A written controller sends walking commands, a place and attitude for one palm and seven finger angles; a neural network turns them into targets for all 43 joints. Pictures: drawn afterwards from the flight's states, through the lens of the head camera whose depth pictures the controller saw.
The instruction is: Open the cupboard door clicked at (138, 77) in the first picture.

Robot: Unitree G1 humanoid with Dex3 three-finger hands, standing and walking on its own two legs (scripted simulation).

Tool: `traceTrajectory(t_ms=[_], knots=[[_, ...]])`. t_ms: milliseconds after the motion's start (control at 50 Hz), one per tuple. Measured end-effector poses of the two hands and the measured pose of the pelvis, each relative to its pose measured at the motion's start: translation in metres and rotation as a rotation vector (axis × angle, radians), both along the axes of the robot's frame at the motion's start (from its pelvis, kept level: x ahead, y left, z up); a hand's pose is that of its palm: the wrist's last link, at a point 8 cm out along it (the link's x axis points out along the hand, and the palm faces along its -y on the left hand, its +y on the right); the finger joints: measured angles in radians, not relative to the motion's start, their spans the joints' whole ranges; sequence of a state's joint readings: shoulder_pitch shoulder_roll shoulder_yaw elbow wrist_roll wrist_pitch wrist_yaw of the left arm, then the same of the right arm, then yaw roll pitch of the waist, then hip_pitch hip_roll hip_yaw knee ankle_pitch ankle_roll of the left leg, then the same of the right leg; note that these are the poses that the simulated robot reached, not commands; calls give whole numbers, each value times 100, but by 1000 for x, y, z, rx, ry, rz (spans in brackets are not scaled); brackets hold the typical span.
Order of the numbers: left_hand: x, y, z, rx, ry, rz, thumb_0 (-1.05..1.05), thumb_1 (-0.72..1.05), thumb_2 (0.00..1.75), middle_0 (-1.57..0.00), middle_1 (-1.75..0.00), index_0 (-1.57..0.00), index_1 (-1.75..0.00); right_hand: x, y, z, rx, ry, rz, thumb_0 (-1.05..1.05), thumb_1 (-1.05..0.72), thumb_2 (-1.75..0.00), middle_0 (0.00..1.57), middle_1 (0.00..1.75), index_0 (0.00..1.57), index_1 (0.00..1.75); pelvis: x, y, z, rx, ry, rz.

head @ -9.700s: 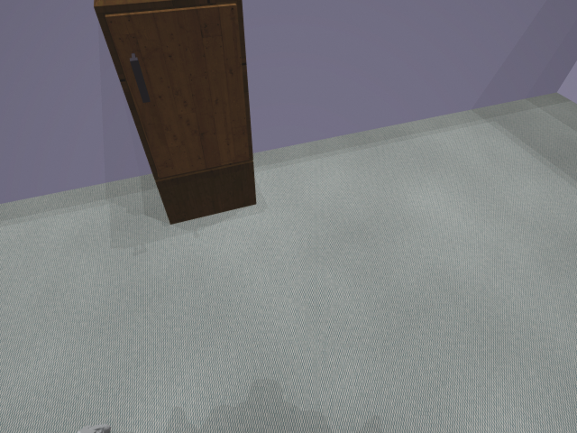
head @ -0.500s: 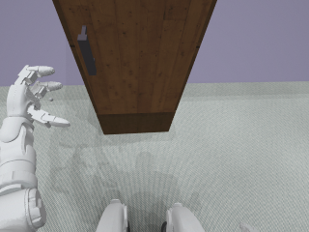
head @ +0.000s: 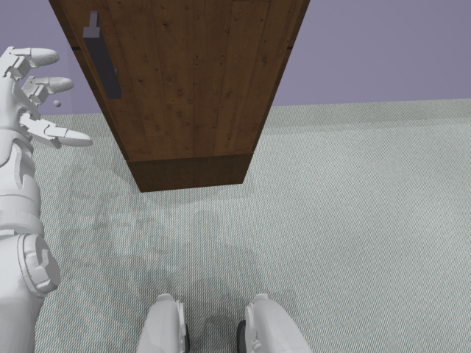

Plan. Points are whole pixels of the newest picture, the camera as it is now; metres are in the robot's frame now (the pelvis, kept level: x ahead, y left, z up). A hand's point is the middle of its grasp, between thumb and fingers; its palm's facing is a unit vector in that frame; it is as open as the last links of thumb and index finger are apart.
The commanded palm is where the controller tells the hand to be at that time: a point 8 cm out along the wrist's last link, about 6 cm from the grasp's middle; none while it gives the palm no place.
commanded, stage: move the hooked fingers beside the handle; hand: left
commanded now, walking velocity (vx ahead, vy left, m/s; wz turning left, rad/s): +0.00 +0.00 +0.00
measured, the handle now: (105, 58) +0.60 +0.19 +0.06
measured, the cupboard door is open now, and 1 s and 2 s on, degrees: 0 0 0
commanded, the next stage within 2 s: slide the fingers in behind the handle in 1.04 s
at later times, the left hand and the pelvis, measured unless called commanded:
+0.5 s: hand (70, 85) +0.54 +0.24 +0.05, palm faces +0.09 -1.00 -0.01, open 14.0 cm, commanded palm +0.52 +0.28 +0.05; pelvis +0.00 +0.00 -0.01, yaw -1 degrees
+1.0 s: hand (68, 87) +0.53 +0.24 +0.05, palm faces +0.09 -1.00 -0.01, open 14.0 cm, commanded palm +0.52 +0.27 +0.05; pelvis +0.00 +0.00 -0.01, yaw -1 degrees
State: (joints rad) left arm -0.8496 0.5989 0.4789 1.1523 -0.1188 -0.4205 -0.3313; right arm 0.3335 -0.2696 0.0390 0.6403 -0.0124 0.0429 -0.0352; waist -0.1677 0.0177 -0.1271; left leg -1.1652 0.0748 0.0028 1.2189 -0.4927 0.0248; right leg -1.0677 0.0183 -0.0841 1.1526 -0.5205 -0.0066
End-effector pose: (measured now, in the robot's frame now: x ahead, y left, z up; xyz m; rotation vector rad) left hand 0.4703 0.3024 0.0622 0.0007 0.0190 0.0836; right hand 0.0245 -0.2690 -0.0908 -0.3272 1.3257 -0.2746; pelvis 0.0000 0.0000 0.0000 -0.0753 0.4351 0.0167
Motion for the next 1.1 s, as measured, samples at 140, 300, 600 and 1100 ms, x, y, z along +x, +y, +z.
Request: traceTrajectory(t_ms=[140,300,600,1100], knots=[[25,-10,-1,-4,11,0,-2,-50,30,-30,-120,-30,-120,-15,-1,-3,-3,44,-17,0,-90,-89,20,30,21,30,-2,-1,-5,-4,27,-5],[46,-14,3,2,9,5,-2,-50,30,-30,-120,-30,-120,-38,2,-5,10,105,-56,0,-90,-89,20,30,21,30,-2,-3,-9,-8,49,-16],[42,-9,-2,12,4,12,-2,-50,30,-30,-120,-30,-120,-46,5,-2,21,149,-69,0,-90,-89,20,30,21,30,1,-4,-7,-11,57,-16],[39,-9,-5,6,4,8,-2,-50,30,-30,-120,-30,-120,-24,4,-6,15,99,-32,0,-90,-89,20,30,21,30,1,-1,-9,-15,52,-9]])
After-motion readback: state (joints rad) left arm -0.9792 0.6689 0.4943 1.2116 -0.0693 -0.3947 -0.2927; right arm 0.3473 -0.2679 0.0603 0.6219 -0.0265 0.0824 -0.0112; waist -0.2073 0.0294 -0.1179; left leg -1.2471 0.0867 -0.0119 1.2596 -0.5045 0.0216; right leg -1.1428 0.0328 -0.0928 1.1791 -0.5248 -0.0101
